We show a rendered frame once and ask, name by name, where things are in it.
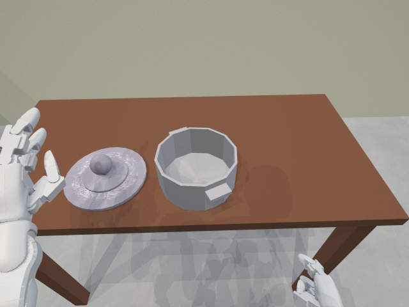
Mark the robot left forearm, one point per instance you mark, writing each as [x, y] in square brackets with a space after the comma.
[20, 258]

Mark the table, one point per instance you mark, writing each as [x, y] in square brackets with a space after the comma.
[299, 166]

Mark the left robot hand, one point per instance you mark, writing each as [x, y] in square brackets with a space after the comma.
[17, 158]

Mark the lid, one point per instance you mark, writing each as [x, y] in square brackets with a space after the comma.
[89, 191]

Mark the right robot hand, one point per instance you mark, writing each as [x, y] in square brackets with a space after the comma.
[320, 293]

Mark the pot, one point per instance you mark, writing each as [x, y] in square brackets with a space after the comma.
[196, 168]

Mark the knob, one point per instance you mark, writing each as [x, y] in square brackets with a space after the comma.
[100, 164]

